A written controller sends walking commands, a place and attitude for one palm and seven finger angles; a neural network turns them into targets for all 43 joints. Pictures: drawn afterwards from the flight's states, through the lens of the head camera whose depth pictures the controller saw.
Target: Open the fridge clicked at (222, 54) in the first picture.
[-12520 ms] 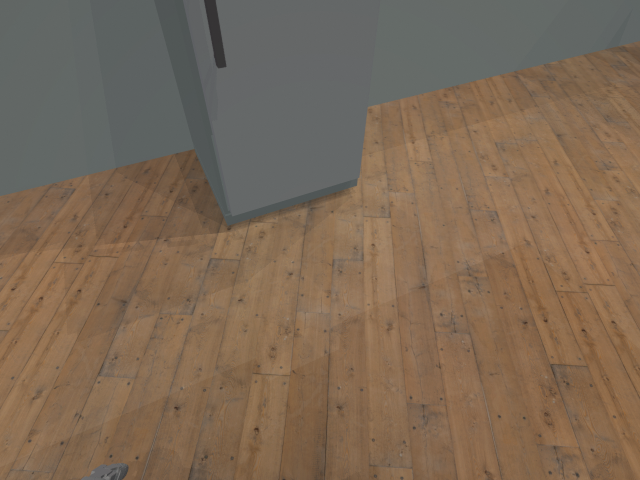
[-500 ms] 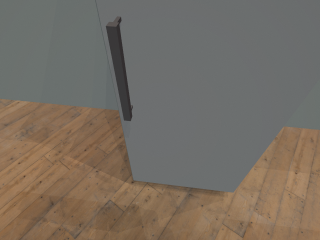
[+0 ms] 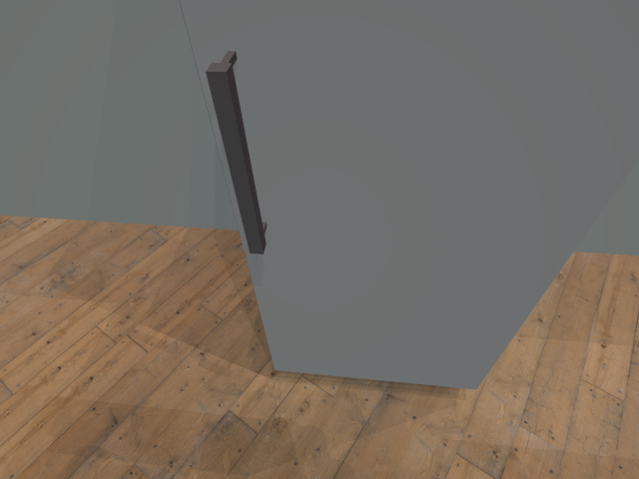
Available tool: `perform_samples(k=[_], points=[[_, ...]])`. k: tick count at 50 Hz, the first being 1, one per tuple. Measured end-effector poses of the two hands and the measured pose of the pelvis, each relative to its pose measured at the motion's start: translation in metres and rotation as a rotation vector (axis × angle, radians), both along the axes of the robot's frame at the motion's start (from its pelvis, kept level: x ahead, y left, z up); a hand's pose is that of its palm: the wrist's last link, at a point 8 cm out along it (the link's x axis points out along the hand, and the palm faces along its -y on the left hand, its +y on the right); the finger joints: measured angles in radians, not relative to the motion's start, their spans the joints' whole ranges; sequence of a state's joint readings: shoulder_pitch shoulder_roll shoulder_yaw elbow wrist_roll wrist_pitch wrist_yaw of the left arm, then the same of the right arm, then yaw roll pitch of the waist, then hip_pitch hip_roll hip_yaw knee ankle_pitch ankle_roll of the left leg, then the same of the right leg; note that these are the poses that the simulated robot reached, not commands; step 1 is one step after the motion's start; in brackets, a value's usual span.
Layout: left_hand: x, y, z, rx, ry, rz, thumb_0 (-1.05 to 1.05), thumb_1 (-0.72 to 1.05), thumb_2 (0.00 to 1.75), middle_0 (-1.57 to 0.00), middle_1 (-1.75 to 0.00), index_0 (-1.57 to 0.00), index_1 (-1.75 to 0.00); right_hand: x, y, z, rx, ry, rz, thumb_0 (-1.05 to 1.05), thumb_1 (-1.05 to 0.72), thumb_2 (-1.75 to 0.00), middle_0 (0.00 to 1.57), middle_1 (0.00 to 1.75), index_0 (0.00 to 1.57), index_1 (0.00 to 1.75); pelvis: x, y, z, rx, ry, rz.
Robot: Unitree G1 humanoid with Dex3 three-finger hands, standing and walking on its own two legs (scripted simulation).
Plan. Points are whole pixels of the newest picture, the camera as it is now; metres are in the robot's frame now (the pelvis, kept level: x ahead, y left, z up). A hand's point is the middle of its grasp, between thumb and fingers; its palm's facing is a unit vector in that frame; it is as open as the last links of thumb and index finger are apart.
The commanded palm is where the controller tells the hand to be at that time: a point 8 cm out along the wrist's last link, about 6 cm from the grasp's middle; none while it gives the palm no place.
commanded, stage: look again from close up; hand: left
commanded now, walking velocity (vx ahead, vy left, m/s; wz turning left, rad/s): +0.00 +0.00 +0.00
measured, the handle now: (246, 167) +0.52 +0.14 +0.12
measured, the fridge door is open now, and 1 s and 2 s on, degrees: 0 0 0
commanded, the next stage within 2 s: raise the hand to about handle height in 0.74 s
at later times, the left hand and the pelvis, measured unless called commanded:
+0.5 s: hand out of the picture +0.00 +0.14 -0.17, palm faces +0.05 -0.98 -0.17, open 7.4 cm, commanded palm none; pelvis +0.01 -0.01 +0.00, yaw +1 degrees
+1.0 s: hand (184, 478) +0.14 +0.18 -0.06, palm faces +0.25 -0.95 -0.18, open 7.4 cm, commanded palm +0.12 +0.21 -0.05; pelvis +0.00 -0.01 -0.01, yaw +2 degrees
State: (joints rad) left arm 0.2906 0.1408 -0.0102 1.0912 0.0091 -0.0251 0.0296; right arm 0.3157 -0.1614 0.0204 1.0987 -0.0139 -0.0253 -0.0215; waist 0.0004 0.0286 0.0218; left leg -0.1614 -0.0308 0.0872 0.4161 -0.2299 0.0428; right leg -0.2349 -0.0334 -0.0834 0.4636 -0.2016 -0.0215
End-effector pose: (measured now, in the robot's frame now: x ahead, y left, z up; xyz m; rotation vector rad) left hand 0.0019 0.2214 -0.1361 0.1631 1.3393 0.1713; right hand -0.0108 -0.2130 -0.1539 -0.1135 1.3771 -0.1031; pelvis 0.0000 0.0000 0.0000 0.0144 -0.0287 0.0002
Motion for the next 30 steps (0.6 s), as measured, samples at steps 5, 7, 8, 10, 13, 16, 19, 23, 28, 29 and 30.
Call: perform_samples(k=[5, 7, 8, 10, 13, 16, 19, 23, 28, 29, 30], points=[[-0.006, -0.008, -0.003, -0.020, 0.028, 0.006, 0.01, 0.92, 0.90, -0.20, -0.30, -0.19, -0.30, 0.002, -0.004, 0.002, -0.010, 0.017, 0.003, 0.01, -0.91, -0.90, 0.19, 0.30, 0.20, 0.30, 0.003, -0.003, 0.001, -0.002, -0.001, 0.001], [-0.008, -0.011, -0.004, -0.027, 0.038, 0.009, 0.01, 0.92, 0.90, -0.20, -0.30, -0.19, -0.30, 0.003, -0.005, 0.003, -0.012, 0.021, 0.004, 0.01, -0.91, -0.90, 0.19, 0.30, 0.20, 0.30, 0.003, -0.004, 0.001, -0.002, -0.002, 0.002], [-0.009, -0.012, -0.004, -0.030, 0.042, 0.011, 0.01, 0.92, 0.90, -0.20, -0.30, -0.19, -0.30, 0.003, -0.006, 0.003, -0.013, 0.023, 0.005, 0.01, -0.91, -0.90, 0.19, 0.30, 0.20, 0.30, 0.004, -0.005, 0.001, -0.002, -0.002, 0.003], [-0.011, -0.015, -0.005, -0.037, 0.049, 0.014, 0.01, 0.92, 0.90, -0.20, -0.30, -0.19, -0.30, 0.005, -0.006, 0.004, -0.013, 0.026, 0.006, 0.01, -0.91, -0.90, 0.19, 0.30, 0.20, 0.30, 0.005, -0.006, 0.001, -0.003, -0.002, 0.004], [-0.013, -0.019, -0.006, -0.044, 0.056, 0.018, 0.01, 0.91, 0.90, -0.20, -0.30, -0.19, -0.30, 0.007, -0.006, 0.004, -0.012, 0.028, 0.007, 0.01, -0.91, -0.90, 0.19, 0.30, 0.20, 0.30, 0.006, -0.007, 0.001, -0.004, -0.001, 0.005], [-0.014, -0.023, -0.006, -0.048, 0.061, 0.022, 0.01, 0.91, 0.90, -0.20, -0.30, -0.20, -0.30, 0.009, -0.005, 0.004, -0.008, 0.027, 0.007, 0.01, -0.91, -0.90, 0.19, 0.30, 0.20, 0.30, 0.007, -0.009, 0.002, -0.004, -0.001, 0.006], [-0.014, -0.025, -0.006, -0.049, 0.061, 0.026, 0.01, 0.91, 0.90, -0.20, -0.30, -0.20, -0.30, 0.011, -0.005, 0.004, -0.005, 0.028, 0.009, 0.01, -0.91, -0.90, 0.19, 0.30, 0.20, 0.30, 0.008, -0.010, 0.002, -0.004, -0.001, 0.008], [-0.013, -0.027, -0.007, -0.050, 0.058, 0.029, 0.01, 0.91, 0.90, -0.20, -0.30, -0.19, -0.30, 0.011, -0.005, 0.004, -0.004, 0.032, 0.009, 0.01, -0.91, -0.90, 0.19, 0.30, 0.20, 0.30, 0.009, -0.012, 0.002, -0.005, -0.002, 0.009], [-0.012, -0.028, -0.007, -0.047, 0.053, 0.029, 0.01, 0.91, 0.90, -0.20, -0.30, -0.19, -0.30, 0.010, -0.006, 0.004, -0.003, 0.033, 0.004, 0.01, -0.91, -0.90, 0.19, 0.30, 0.20, 0.30, 0.010, -0.014, 0.002, -0.005, -0.004, 0.009], [-0.011, -0.028, -0.007, -0.047, 0.053, 0.029, 0.01, 0.91, 0.90, -0.20, -0.30, -0.19, -0.30, 0.010, -0.007, 0.004, -0.003, 0.034, 0.004, 0.01, -0.91, -0.90, 0.19, 0.30, 0.20, 0.30, 0.010, -0.015, 0.002, -0.005, -0.003, 0.009], [-0.011, -0.028, -0.007, -0.046, 0.052, 0.029, 0.01, 0.91, 0.90, -0.20, -0.30, -0.19, -0.30, 0.010, -0.007, 0.004, -0.002, 0.035, 0.003, 0.01, -0.91, -0.90, 0.19, 0.30, 0.20, 0.30, 0.010, -0.015, 0.002, -0.005, -0.003, 0.009]])
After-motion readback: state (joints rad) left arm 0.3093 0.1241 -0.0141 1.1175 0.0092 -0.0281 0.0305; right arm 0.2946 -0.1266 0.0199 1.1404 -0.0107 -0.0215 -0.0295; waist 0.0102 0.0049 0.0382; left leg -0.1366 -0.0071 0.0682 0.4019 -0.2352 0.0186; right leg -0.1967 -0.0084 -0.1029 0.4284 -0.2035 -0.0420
